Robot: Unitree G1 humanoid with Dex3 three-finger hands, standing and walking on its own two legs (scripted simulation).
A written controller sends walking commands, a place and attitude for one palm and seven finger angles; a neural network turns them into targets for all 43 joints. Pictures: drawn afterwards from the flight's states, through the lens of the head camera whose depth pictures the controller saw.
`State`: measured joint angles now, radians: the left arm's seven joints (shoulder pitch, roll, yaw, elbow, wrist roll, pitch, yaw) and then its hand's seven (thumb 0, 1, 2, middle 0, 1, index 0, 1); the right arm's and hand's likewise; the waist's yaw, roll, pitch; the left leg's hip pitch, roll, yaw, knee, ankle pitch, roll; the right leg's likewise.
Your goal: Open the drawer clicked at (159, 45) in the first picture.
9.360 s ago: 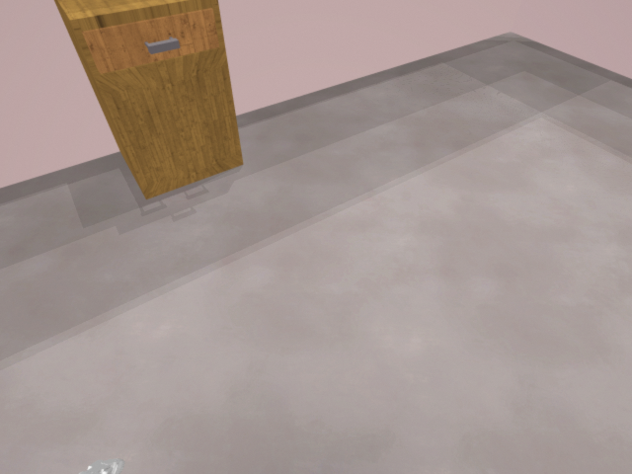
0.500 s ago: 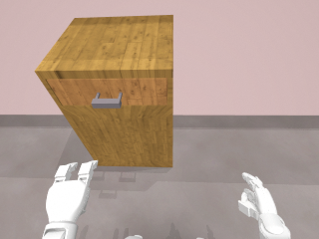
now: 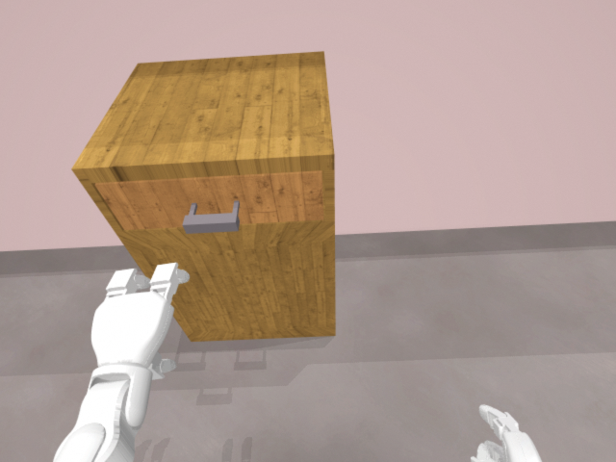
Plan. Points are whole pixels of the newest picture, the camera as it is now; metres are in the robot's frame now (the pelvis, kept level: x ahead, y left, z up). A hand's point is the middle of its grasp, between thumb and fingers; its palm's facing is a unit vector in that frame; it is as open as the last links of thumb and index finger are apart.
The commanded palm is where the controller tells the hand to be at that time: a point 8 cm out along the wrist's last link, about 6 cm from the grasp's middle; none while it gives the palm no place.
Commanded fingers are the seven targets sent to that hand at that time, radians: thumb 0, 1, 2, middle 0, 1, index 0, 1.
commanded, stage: raise the hand with hooked fingers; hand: left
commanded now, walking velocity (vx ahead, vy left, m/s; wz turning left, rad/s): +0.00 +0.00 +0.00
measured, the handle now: (213, 214) +0.57 +0.27 -0.08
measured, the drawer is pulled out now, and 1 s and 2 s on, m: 0.00 0.00 0.00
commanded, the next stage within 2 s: move the hooked fingers above the handle in 0.88 s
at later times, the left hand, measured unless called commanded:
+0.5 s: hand (137, 261) +0.33 +0.26 +0.10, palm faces +0.07 -0.05 -1.00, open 13.8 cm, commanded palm +0.30 +0.26 +0.15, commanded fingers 0.00 -0.50 0.30 -0.30 -1.20 -0.30 -1.20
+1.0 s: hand (154, 261) +0.33 +0.24 +0.09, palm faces +0.07 -0.06 -1.00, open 13.8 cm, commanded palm +0.31 +0.24 +0.15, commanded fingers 0.00 -0.50 0.30 -0.30 -1.20 -0.30 -1.20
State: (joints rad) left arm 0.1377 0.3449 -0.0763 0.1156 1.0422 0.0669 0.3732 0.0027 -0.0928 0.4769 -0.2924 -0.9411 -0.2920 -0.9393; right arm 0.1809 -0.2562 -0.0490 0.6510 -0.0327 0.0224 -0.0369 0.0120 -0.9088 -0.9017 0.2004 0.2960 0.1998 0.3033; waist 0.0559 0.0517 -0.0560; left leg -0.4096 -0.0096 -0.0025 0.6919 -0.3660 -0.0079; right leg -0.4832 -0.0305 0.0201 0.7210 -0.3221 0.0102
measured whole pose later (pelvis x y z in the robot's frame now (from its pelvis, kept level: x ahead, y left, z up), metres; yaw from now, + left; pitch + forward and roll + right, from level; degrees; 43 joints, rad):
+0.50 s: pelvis +0.02 +0.01 +0.02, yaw +1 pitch +2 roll +0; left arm -0.12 0.42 -0.11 0.13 0.99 0.14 0.12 0.00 -0.48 0.31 -0.32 -1.20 -0.32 -1.19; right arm 0.12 -0.22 0.02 0.64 -0.01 0.06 -0.03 0.01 -0.91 -0.90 0.20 0.30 0.20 0.30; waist 0.09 0.07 -0.03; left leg -0.23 -0.02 -0.02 0.52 -0.32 0.01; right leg -0.29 -0.04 0.00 0.53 -0.27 0.03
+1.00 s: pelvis +0.02 +0.00 +0.02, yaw +1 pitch +3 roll +1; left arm -0.10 0.41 -0.10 0.14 0.98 0.12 0.15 0.00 -0.49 0.30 -0.32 -1.20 -0.32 -1.20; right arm 0.13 -0.25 -0.02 0.66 0.01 0.07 -0.04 0.01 -0.91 -0.90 0.20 0.30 0.20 0.30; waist 0.08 0.08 -0.03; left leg -0.23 0.00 -0.02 0.48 -0.30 -0.01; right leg -0.30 -0.03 0.00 0.52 -0.27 0.01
